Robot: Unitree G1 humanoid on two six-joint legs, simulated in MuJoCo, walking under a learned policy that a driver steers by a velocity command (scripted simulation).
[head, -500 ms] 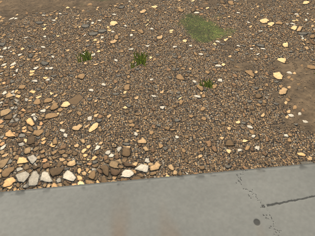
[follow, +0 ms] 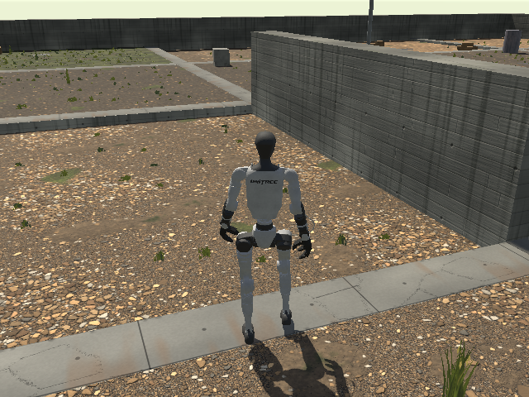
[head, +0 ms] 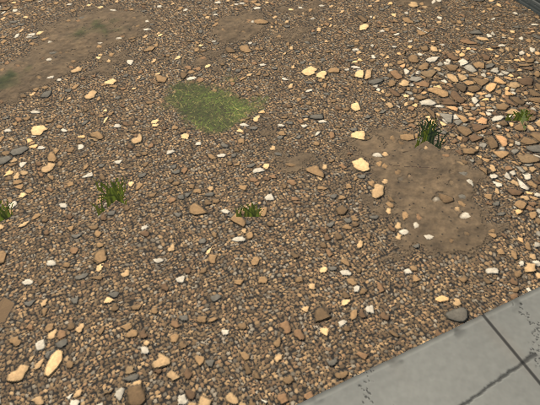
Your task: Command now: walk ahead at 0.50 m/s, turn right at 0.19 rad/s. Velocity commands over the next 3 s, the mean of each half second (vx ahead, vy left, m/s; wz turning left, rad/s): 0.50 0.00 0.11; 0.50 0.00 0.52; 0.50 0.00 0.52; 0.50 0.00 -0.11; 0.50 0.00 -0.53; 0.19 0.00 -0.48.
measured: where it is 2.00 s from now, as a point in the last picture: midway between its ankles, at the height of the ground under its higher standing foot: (146, 273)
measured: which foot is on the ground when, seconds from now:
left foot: down 0.00-0.28, up 0.30-0.92, down 0.94-1.00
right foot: up 0.00-0.24, down 0.26-0.94, up 0.96-1.00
